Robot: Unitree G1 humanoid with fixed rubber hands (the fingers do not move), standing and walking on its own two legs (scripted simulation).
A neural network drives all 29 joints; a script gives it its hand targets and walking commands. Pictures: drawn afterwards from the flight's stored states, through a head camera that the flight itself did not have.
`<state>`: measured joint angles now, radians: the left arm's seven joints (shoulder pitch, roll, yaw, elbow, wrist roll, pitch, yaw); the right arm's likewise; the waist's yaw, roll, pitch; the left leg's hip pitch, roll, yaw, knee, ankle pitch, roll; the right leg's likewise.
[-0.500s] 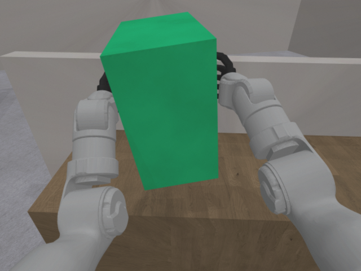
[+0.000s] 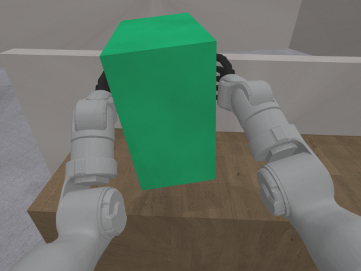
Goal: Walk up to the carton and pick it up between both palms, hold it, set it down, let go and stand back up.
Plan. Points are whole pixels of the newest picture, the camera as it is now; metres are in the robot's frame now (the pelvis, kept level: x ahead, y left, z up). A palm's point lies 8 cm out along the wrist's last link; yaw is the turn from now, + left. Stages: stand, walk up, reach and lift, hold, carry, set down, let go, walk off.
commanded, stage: hold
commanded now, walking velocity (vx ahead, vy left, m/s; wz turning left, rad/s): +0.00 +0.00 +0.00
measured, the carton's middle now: (166, 96) +0.41 +0.02 +0.27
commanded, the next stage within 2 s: none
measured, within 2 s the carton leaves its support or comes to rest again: neither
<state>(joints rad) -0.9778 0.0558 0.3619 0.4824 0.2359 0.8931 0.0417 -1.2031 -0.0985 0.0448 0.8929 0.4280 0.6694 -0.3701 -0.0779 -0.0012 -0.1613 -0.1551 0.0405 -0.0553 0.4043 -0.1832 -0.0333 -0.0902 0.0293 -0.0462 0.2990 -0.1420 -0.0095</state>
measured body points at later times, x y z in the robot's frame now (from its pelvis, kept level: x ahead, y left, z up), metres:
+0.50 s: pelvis +0.00 +0.00 +0.00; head -0.09 +0.02 +0.44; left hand +0.39 +0.15 +0.28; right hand +0.39 -0.11 +0.30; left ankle +0.03 +0.13 -0.75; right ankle +0.02 -0.11 -0.75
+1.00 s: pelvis +0.00 +0.00 +0.00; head -0.10 +0.02 +0.44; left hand +0.39 +0.15 +0.29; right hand +0.38 -0.11 +0.32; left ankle +0.03 +0.13 -0.75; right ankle +0.02 -0.11 -0.75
